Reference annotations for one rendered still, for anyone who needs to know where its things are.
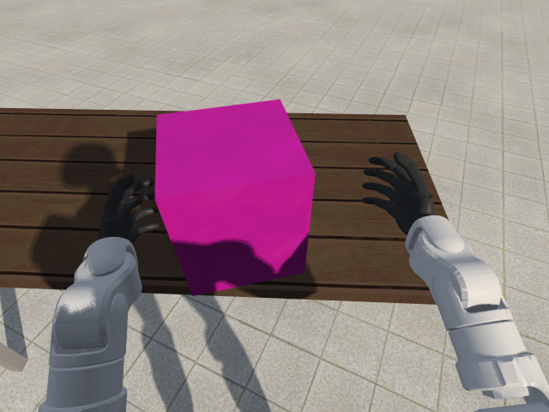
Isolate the table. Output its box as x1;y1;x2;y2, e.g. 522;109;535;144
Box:
0;108;448;372

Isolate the robot right forearm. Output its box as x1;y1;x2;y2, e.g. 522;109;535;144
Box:
405;215;549;408

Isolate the left robot hand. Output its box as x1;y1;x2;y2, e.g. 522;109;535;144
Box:
98;173;160;245

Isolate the robot left forearm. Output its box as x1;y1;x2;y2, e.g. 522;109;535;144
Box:
38;237;142;412

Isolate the right robot hand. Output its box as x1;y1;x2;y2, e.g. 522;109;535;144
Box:
362;152;435;235

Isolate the carton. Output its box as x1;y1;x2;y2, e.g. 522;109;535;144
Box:
154;100;316;296

